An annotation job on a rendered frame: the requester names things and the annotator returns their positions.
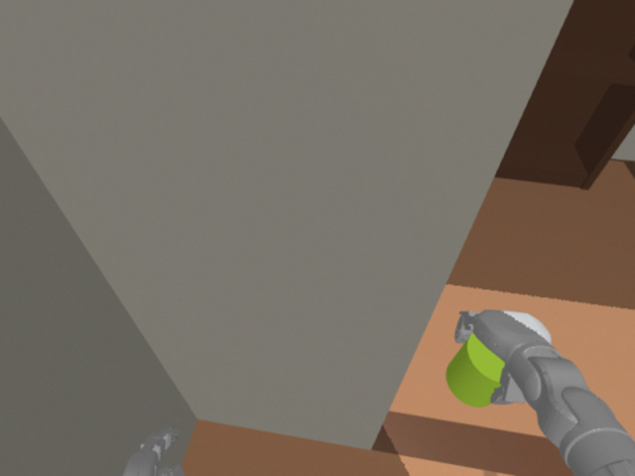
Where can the left robot hand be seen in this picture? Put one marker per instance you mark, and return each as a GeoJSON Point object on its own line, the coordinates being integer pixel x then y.
{"type": "Point", "coordinates": [146, 461]}

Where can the right robot arm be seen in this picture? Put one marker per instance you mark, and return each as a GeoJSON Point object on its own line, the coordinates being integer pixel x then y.
{"type": "Point", "coordinates": [581, 425]}

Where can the bookshelf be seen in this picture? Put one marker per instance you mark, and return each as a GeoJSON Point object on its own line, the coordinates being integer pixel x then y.
{"type": "Point", "coordinates": [583, 105]}

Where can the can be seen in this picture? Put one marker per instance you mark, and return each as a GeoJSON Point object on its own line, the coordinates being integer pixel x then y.
{"type": "Point", "coordinates": [474, 373]}

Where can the right robot hand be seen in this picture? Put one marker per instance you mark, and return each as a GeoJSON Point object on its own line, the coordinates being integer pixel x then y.
{"type": "Point", "coordinates": [502, 332]}

